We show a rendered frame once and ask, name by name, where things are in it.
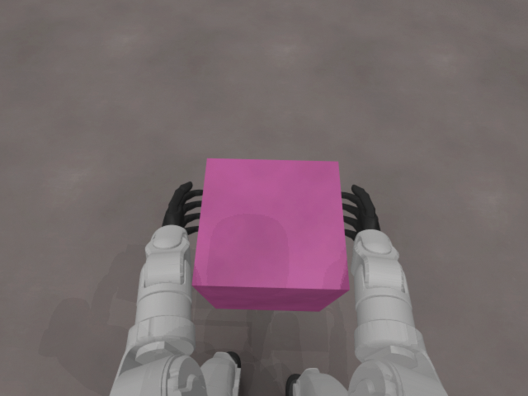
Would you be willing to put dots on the left robot hand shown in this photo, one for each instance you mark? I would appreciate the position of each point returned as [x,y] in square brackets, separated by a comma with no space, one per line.
[175,214]

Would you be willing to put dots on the robot left foot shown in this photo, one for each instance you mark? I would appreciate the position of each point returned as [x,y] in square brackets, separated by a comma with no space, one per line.
[235,358]

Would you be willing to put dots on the robot left upper arm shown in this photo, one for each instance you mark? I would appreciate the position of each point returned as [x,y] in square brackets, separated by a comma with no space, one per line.
[175,375]

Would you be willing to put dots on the right robot forearm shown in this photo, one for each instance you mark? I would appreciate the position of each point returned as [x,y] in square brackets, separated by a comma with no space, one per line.
[385,324]

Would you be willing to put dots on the left robot thigh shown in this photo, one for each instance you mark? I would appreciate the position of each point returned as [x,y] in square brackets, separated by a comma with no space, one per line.
[222,377]

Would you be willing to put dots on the robot right upper arm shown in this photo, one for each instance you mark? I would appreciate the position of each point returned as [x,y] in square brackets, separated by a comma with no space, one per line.
[381,377]

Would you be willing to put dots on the right robot hand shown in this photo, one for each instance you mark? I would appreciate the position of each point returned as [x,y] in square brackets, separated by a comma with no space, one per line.
[366,217]

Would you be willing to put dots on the carton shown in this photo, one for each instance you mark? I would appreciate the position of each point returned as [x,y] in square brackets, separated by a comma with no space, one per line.
[271,235]

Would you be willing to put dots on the left robot forearm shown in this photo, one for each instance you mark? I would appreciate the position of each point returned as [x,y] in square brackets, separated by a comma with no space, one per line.
[163,325]

